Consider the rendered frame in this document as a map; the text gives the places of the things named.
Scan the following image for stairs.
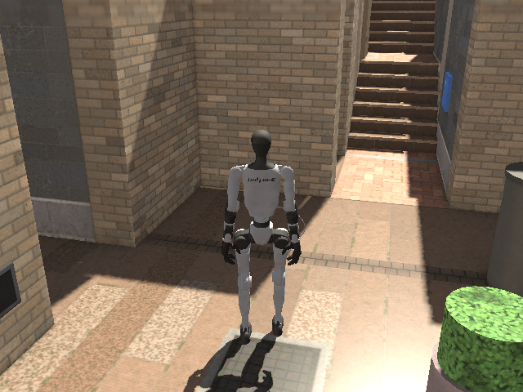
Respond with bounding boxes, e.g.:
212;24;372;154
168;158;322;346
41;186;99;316
368;0;435;53
348;63;439;153

